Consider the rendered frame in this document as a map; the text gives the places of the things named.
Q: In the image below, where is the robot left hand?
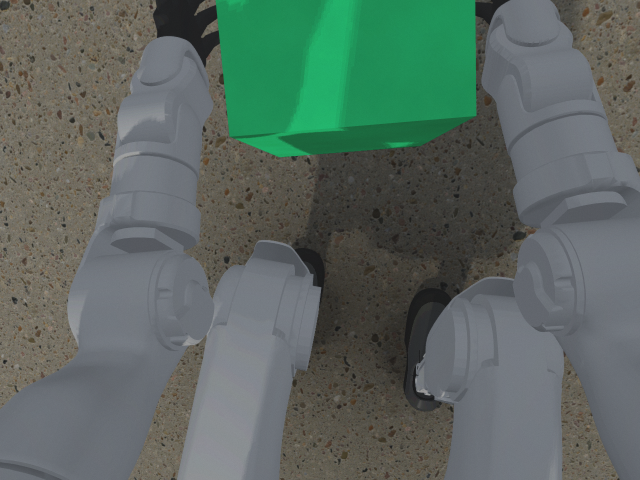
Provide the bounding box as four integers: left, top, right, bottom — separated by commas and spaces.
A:
153, 0, 220, 67

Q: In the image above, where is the robot right upper arm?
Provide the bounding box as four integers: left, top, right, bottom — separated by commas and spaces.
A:
513, 216, 640, 480

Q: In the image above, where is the right robot shin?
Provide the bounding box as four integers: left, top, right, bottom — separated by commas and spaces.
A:
415, 277, 564, 405

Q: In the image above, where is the right robot forearm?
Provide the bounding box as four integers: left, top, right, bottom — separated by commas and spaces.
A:
481, 0, 640, 228

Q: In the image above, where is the robot shin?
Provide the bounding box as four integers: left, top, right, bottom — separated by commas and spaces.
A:
207, 240, 310, 336
415, 277, 564, 405

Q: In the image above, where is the carton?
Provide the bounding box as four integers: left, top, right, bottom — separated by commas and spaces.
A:
216, 0, 476, 157

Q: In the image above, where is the left robot shin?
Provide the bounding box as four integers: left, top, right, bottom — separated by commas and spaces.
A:
207, 240, 310, 336

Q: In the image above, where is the robot left upper arm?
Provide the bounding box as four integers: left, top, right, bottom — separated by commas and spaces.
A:
0, 250, 214, 480

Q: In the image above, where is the robot right hand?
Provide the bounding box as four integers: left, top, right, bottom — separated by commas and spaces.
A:
475, 0, 510, 25

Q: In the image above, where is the left robot forearm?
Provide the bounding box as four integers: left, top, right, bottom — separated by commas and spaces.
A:
67, 36, 213, 333

